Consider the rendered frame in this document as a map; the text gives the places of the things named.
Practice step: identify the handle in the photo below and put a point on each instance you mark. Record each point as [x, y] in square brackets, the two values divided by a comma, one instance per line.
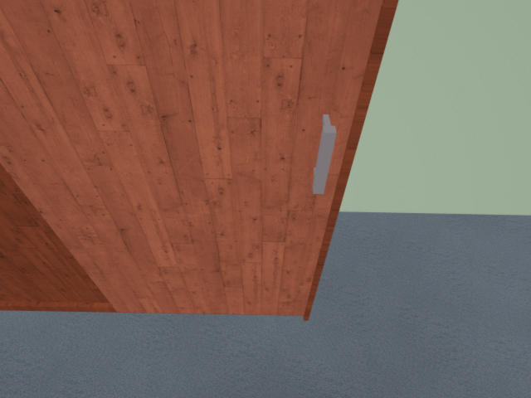
[326, 148]

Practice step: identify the wardrobe door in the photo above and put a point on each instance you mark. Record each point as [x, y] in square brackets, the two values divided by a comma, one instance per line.
[35, 265]
[171, 144]

